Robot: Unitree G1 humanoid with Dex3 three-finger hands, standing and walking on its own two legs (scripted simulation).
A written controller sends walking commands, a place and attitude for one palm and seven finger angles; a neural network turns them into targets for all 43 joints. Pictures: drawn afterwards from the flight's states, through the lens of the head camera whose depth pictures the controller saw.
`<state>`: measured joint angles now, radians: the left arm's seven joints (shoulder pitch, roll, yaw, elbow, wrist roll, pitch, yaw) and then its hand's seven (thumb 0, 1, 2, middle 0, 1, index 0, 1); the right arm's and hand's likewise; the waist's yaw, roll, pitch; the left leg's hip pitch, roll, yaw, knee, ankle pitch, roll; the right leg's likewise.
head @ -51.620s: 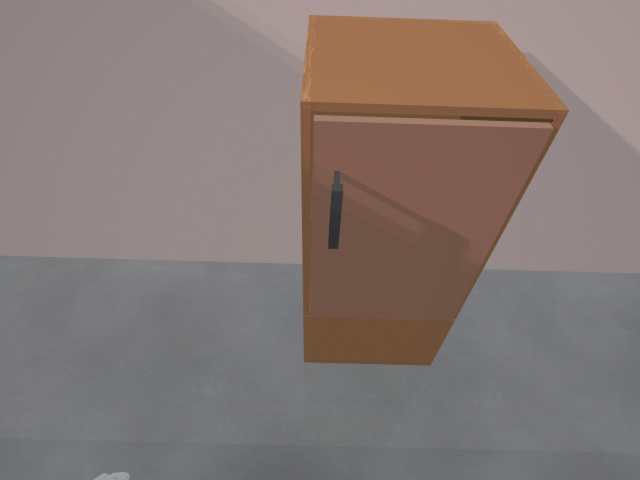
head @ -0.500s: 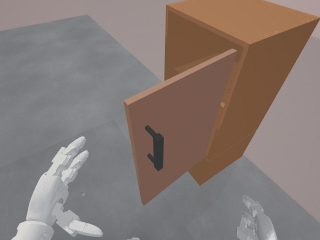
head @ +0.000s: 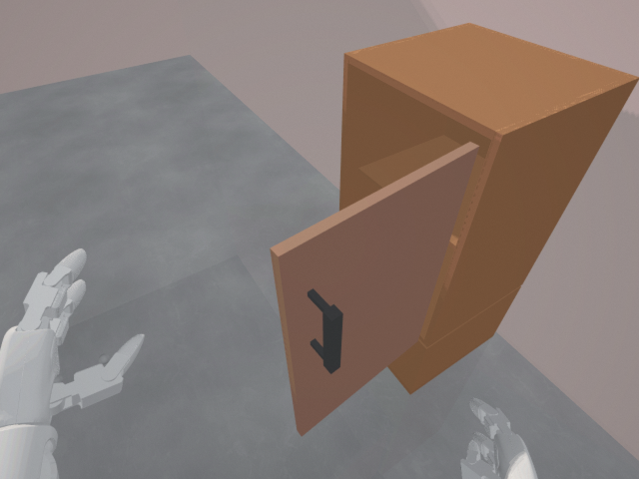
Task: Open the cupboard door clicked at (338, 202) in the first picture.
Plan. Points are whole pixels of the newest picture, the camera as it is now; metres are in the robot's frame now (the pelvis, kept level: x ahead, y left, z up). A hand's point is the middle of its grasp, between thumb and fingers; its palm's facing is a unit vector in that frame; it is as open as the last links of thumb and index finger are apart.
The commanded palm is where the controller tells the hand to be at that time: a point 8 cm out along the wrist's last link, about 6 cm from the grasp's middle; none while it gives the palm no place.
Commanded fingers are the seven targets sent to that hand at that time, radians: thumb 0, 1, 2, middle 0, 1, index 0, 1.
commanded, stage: draw the hand back to the body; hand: left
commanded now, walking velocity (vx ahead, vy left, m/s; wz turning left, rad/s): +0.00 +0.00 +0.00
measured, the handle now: (323, 332) +0.33 +0.04 -0.02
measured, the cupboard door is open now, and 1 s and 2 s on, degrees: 96 96 96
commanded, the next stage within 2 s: step back with the hand held close in 0.52 s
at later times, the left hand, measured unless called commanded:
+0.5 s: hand (102, 343) +0.19 +0.23 +0.15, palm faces +0.44 -0.80 -0.40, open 7.4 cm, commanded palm +0.15 +0.27 +0.17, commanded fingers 0.00 0.90 0.90 -0.20 -0.30 -0.20 -0.30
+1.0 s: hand (96, 352) +0.19 +0.24 +0.15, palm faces +0.32 -0.79 -0.52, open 7.4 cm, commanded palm +0.13 +0.28 +0.18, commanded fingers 0.00 0.90 0.90 -0.20 -0.30 -0.20 -0.30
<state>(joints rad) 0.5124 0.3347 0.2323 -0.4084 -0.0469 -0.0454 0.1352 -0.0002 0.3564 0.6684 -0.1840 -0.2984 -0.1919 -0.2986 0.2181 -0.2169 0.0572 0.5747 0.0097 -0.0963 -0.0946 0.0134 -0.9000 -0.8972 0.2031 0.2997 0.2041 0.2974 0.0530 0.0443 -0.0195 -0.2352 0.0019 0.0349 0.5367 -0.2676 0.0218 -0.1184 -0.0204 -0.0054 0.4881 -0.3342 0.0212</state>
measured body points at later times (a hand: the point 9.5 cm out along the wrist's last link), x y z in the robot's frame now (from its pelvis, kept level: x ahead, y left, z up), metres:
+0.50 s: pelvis +0.00 -0.03 +0.01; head -0.01 -0.05 +0.46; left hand +0.16 +0.27 +0.18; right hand +0.19 -0.25 -0.08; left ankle +0.01 +0.10 -0.73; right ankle -0.04 -0.14 -0.73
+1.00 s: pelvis -0.02 -0.02 +0.01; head -0.01 -0.03 +0.46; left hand +0.16 +0.28 +0.18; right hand +0.15 -0.27 -0.08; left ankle +0.02 +0.10 -0.73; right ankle -0.04 -0.14 -0.73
